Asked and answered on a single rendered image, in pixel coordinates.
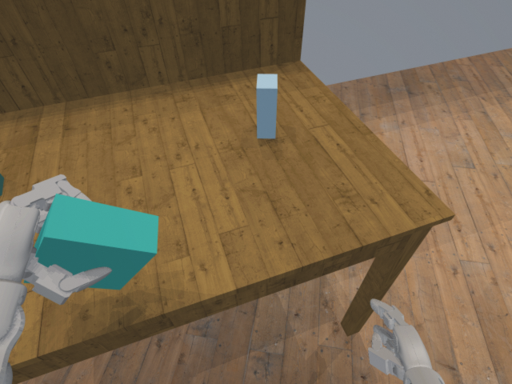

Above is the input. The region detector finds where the sponge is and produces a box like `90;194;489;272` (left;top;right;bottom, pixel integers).
24;194;158;290

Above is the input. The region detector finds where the robot left forearm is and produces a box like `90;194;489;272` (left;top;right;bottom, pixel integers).
0;279;27;384

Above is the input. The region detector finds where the right robot hand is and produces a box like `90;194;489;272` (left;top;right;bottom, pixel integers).
368;298;432;380

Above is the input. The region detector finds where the robot right forearm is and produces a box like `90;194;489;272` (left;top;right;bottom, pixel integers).
403;366;445;384

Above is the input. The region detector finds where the left robot hand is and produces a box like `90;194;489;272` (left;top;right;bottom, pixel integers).
0;174;112;305

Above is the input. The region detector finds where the table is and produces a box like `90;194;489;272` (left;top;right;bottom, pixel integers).
0;0;455;384

